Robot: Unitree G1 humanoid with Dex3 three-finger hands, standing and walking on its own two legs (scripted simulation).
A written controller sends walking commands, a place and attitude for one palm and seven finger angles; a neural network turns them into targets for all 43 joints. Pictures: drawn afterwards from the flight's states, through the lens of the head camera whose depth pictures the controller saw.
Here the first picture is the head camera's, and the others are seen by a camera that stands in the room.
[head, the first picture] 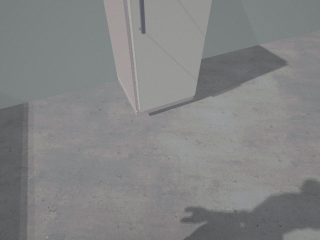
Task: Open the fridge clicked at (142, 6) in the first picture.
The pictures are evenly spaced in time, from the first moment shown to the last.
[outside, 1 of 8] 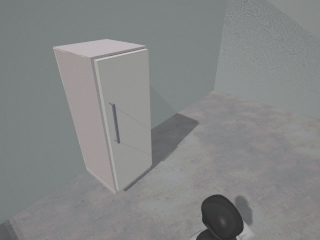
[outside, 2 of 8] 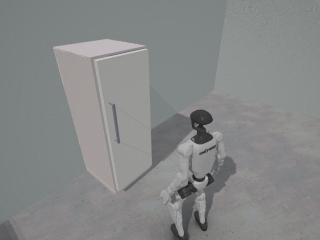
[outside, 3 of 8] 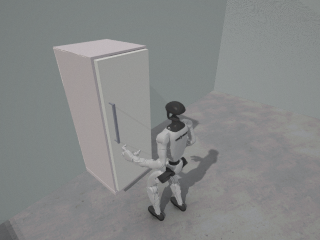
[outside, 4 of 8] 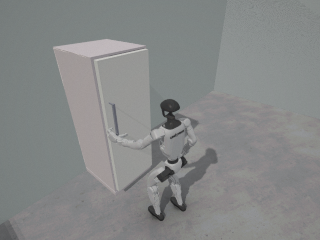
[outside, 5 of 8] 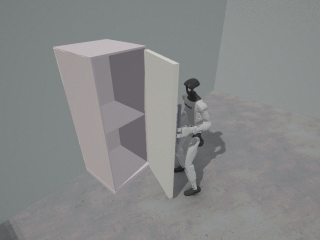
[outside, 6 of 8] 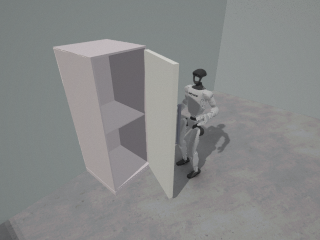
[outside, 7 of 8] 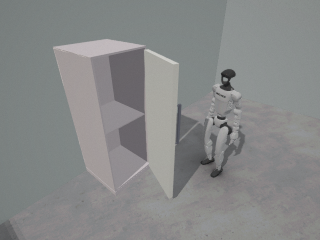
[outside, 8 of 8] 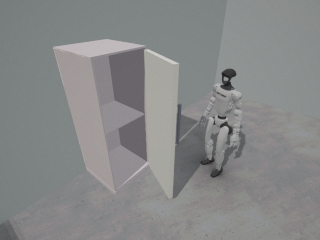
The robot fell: no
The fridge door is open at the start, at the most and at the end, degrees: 0 72 67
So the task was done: yes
